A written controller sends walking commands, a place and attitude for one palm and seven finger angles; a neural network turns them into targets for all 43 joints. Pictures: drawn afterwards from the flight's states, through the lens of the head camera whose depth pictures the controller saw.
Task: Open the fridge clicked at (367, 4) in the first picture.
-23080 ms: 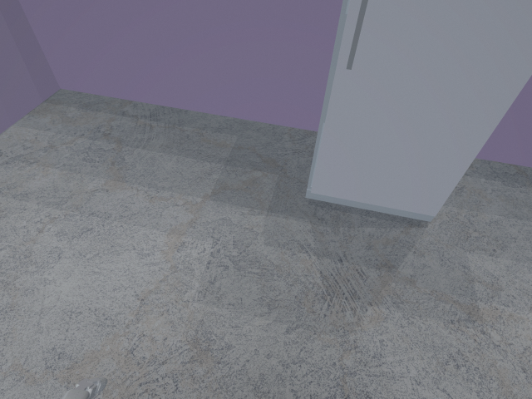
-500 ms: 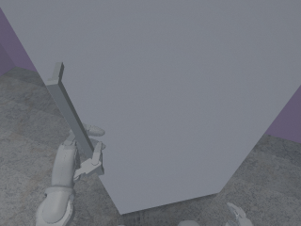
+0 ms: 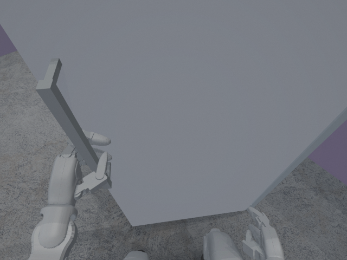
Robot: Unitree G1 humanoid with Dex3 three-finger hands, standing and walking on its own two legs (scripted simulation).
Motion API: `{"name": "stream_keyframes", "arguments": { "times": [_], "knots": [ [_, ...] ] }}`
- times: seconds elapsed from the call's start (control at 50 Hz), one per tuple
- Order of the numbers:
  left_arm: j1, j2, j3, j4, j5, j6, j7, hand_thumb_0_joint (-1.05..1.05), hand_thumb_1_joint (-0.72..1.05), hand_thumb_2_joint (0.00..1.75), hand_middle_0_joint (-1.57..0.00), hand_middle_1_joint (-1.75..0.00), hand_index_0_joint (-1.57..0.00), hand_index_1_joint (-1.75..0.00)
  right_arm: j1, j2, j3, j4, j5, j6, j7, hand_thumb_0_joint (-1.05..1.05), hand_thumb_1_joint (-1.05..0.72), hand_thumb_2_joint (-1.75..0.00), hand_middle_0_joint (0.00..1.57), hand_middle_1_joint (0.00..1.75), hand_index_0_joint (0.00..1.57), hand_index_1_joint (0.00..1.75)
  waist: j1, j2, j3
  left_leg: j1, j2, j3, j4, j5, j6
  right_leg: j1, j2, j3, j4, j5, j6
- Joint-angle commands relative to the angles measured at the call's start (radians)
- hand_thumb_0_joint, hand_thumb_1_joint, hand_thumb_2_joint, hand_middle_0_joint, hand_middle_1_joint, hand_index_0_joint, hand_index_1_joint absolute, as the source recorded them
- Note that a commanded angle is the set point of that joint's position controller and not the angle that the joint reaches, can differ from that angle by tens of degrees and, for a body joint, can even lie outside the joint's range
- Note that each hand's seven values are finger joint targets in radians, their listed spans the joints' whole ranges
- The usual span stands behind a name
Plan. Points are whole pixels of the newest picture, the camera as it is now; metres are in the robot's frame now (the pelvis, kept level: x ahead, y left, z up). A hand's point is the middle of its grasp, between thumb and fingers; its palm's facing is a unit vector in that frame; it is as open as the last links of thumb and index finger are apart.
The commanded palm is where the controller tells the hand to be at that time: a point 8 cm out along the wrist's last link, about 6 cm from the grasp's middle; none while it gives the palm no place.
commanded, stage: walk backward, drawing the door open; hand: left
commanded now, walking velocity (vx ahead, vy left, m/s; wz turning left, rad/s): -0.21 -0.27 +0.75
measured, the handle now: (88, 141) +0.29 +0.18 +0.14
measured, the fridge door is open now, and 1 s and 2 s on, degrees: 57 70 63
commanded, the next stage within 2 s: stop walking and hold the door back in 0.04 s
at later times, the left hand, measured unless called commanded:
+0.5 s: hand (128, 259) +0.12 +0.08 +0.11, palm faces +0.51 -0.83 -0.23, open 5.4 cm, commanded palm +0.11 +0.14 +0.10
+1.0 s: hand (117, 228) +0.16 +0.11 +0.11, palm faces +0.65 -0.69 -0.32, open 5.5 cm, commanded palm +0.14 +0.17 +0.10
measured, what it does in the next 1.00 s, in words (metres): steps to the right, turning left: right foot, then left foot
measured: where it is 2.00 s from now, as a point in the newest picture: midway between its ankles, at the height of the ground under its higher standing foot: outside the picture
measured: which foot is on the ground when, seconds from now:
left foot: down 0.00-0.10, up 0.12-0.50, down 0.52-0.82, up 0.84-1.00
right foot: up 0.00-0.10, down 0.12-0.52, up 0.54-0.80, down 0.82-1.00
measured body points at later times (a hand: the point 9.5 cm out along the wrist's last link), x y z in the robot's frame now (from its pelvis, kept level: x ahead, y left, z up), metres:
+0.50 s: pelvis -0.14 -0.20 +0.01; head -0.13 -0.21 +0.46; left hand +0.08 +0.12 +0.12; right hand +0.10 -0.40 -0.08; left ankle -0.22 -0.12 -0.72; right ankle +0.01 -0.22 -0.73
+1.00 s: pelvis -0.17 -0.29 +0.00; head -0.10 -0.32 +0.44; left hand +0.12 +0.14 +0.13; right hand -0.01 -0.54 -0.15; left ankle -0.20 -0.12 -0.63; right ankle -0.11 -0.36 -0.74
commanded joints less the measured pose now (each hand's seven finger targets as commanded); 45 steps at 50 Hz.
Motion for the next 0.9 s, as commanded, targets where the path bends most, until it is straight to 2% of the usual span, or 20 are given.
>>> {"name": "stream_keyframes", "arguments": {
  "times": [0.0,0.06,0.1,0.12,0.18,0.22,0.34,0.42,0.46,0.48,0.5,0.52,0.58,0.64,0.74,0.76,0.78,0.8,0.82,0.88],
  "knots": [
    [-0.087,0.095,0.113,-0.300,-0.003,-0.072,0.038,0.00,0.90,0.90,-0.45,-1.40,-0.45,-1.40,-0.077,-0.183,-0.077,-0.157,0.030,-0.028,-0.008,0.00,-0.90,-0.90,0.20,0.30,0.20,0.30,0.011,0.322,-0.223,-0.277,0.103,-0.025,-0.265,-0.457,0.135,0.430,0.065,-0.102,-0.188,-0.030,0.013],
    [-0.060,0.103,0.135,-0.295,0.005,-0.075,0.041,0.00,0.90,0.90,-0.45,-1.40,-0.45,-1.40,-0.104,-0.134,-0.078,-0.153,0.033,-0.038,-0.007,0.00,-0.90,-0.90,0.20,0.30,0.20,0.30,0.039,0.144,-0.259,-0.320,0.004,0.041,0.007,-0.495,0.083,0.508,0.038,-0.082,-0.476,-0.098,-0.008],
    [-0.153,0.240,0.233,-0.368,0.014,-0.064,0.047,0.00,0.90,0.90,-0.45,-1.40,-0.45,-1.40,-0.112,-0.067,-0.079,-0.121,0.034,-0.059,-0.015,0.00,-0.90,-0.90,0.20,0.30,0.20,0.30,0.043,-0.355,-0.229,-0.203,-0.196,0.142,0.766,-0.489,0.004,0.091,-0.258,0.271,-0.830,-0.258,-0.148],
    [-0.194,0.249,0.214,-0.388,0.026,-0.079,0.040,0.00,0.90,0.90,-0.45,-1.40,-0.45,-1.40,-0.114,-0.066,-0.072,-0.107,0.017,-0.061,-0.024,0.00,-0.90,-0.90,0.20,0.30,0.20,0.30,0.023,-0.343,-0.199,-0.281,-0.209,0.098,1.070,-0.517,0.013,0.014,-0.385,0.461,-0.869,-0.259,-0.231],
    [-0.402,0.223,0.190,-0.104,0.008,-0.072,0.042,0.00,0.90,0.90,-0.45,-1.40,-0.45,-1.40,-0.108,-0.100,-0.058,-0.073,0.007,-0.030,-0.034,0.00,-0.90,-0.90,0.20,0.30,0.20,0.30,-0.012,-0.217,-0.172,-0.342,-0.124,0.043,1.095,-0.250,0.009,0.116,-0.332,0.336,-0.807,-0.244,-0.126],
    [-0.459,0.242,0.221,0.094,-0.027,-0.103,0.073,0.00,0.90,0.90,-0.45,-1.40,-0.45,-1.40,-0.088,-0.125,-0.044,-0.054,0.025,0.004,-0.050,0.00,-0.90,-0.90,0.20,0.30,0.20,0.30,-0.006,-0.152,-0.250,-0.305,-0.129,0.054,0.886,-0.201,0.014,0.279,-0.298,0.197,-0.741,-0.100,-0.113],
    [-0.641,0.229,0.168,0.226,-0.045,-0.150,0.091,0.00,0.90,0.90,-0.45,-1.40,-0.45,-1.40,-0.080,-0.195,-0.061,-0.069,0.031,0.047,-0.042,0.00,-0.90,-0.90,0.20,0.30,0.20,0.30,0.029,-0.275,-0.297,-0.166,-0.203,0.160,0.396,-0.320,0.070,0.452,-0.309,0.268,-0.923,-0.271,0.000],
    [-0.858,0.288,0.182,0.315,-0.034,-0.164,0.094,0.00,0.90,0.90,-0.45,-1.40,-0.45,-1.40,-0.055,-0.194,-0.060,-0.060,0.038,0.054,-0.039,0.00,-0.90,-0.90,0.20,0.30,0.20,0.30,0.024,-0.290,-0.370,0.083,-0.234,0.277,-0.021,-0.437,0.119,0.437,-0.250,0.190,-0.930,-0.242,0.012],
    [-0.980,0.299,0.156,0.397,-0.039,-0.168,0.068,0.00,0.90,0.90,-0.45,-1.40,-0.45,-1.40,0.010,-0.204,-0.049,-0.045,0.035,0.065,-0.029,0.00,-0.90,-0.90,0.20,0.30,0.20,0.30,-0.033,-0.100,-0.381,0.328,-0.197,0.274,-0.293,-0.359,0.180,0.275,-0.117,0.054,-0.716,-0.158,0.055],
    [-1.065,0.302,0.146,0.440,-0.044,-0.175,0.057,0.00,0.90,0.90,-0.45,-1.40,-0.45,-1.40,-0.001,-0.220,-0.044,-0.057,0.035,0.066,-0.025,0.00,-0.90,-0.90,0.20,0.30,0.20,0.30,-0.041,0.191,-0.377,0.396,-0.054,0.178,-0.359,-0.363,0.224,0.159,0.001,-0.107,-0.417,-0.097,0.060],
    [-1.131,0.307,0.160,0.462,-0.051,-0.169,0.067,0.00,0.90,0.90,-0.45,-1.40,-0.45,-1.40,-0.049,-0.219,-0.051,-0.088,0.025,0.050,-0.016,0.00,-0.90,-0.90,0.20,0.30,0.20,0.30,-0.018,0.485,-0.355,0.352,0.182,-0.088,-0.322,-0.394,0.291,-0.013,0.036,-0.130,0.014,-0.191,0.023],
    [-1.187,0.333,0.177,0.498,-0.021,-0.154,0.063,0.00,0.90,0.90,-0.45,-1.40,-0.45,-1.40,-0.092,-0.176,-0.047,-0.056,0.034,0.032,-0.004,0.00,-0.90,-0.90,0.20,0.30,0.20,0.30,0.041,0.351,-0.319,0.266,0.227,-0.033,-0.273,-0.215,0.307,-0.065,0.010,-0.001,0.241,-0.191,-0.029],
    [-1.303,0.376,0.183,0.720,0.004,-0.157,0.048,0.00,0.90,0.90,-0.45,-1.40,-0.45,-1.40,0.000,-0.258,-0.080,-0.016,0.075,0.044,-0.008,0.00,-0.90,-0.90,0.20,0.30,0.20,0.30,0.007,0.152,-0.299,0.151,0.215,-0.081,-0.289,-0.568,0.317,-0.185,-0.045,0.031,0.353,-0.041,-0.038],
    [-1.465,0.367,0.144,0.852,-0.021,-0.127,0.034,0.00,0.90,0.90,-0.45,-1.40,-0.45,-1.40,0.039,-0.251,-0.068,0.005,0.091,0.055,-0.042,0.00,-0.90,-0.90,0.20,0.30,0.20,0.30,0.015,0.016,-0.247,0.160,0.182,-0.046,-0.246,-0.471,0.300,-0.119,-0.079,-0.005,0.115,-0.029,-0.034],
    [-1.548,0.403,0.152,1.030,-0.040,-0.106,0.017,0.00,0.90,0.90,-0.45,-1.40,-0.45,-1.40,0.037,-0.271,-0.052,0.026,0.090,0.054,-0.064,0.00,-0.90,-0.90,0.20,0.30,0.20,0.30,0.044,0.139,-0.342,0.016,0.079,0.140,-0.081,-0.509,0.192,0.406,-0.001,-0.126,-0.399,-0.034,-0.019],
    [-1.556,0.427,0.160,1.048,-0.038,-0.107,0.020,0.00,0.90,0.90,-0.45,-1.40,-0.45,-1.40,0.034,-0.263,-0.047,0.036,0.096,0.051,-0.060,0.00,-0.90,-0.90,0.20,0.30,0.20,0.30,0.041,0.095,-0.356,-0.064,0.043,0.158,0.044,-0.496,0.169,0.518,-0.032,-0.053,-0.481,-0.083,-0.027],
    [-1.555,0.496,0.199,1.067,-0.033,-0.112,0.025,0.00,0.90,0.90,-0.45,-1.40,-0.45,-1.40,0.042,-0.245,-0.050,0.052,0.100,0.051,-0.056,0.00,-0.90,-0.90,0.20,0.30,0.20,0.30,0.041,-0.108,-0.379,-0.190,-0.028,0.203,0.268,-0.448,0.142,0.624,-0.151,0.152,-0.604,-0.204,-0.066],
    [-1.532,0.596,0.260,1.103,-0.027,-0.114,0.027,0.00,0.90,0.90,-0.45,-1.40,-0.45,-1.40,0.023,-0.236,-0.060,0.034,0.101,0.054,-0.051,0.00,-0.90,-0.90,0.20,0.30,0.20,0.30,0.053,-0.391,-0.353,-0.398,-0.131,0.174,0.560,-0.466,0.106,0.669,-0.369,0.596,-0.743,-0.295,-0.163],
    [-1.492,0.651,0.313,1.096,-0.035,-0.094,0.033,0.00,0.90,0.90,-0.45,-1.40,-0.45,-1.40,-0.003,-0.272,-0.075,0.032,0.094,0.051,-0.048,0.00,-0.90,-0.90,0.20,0.30,0.20,0.30,0.063,-0.334,-0.321,-0.447,-0.145,0.031,0.705,-0.396,0.078,0.582,-0.464,0.758,-0.838,-0.250,-0.177],
    [-1.594,0.661,0.311,1.129,-0.038,-0.110,0.028,0.00,0.90,0.90,-0.45,-1.40,-0.45,-1.40,0.050,-0.281,-0.068,0.110,0.100,0.016,-0.025,0.00,-0.90,-0.90,0.20,0.30,0.20,0.30,-0.015,-0.219,-0.358,-0.437,-0.096,-0.013,0.780,-0.232,0.044,0.595,-0.376,0.519,-0.684,-0.044,-0.153]
  ]
}}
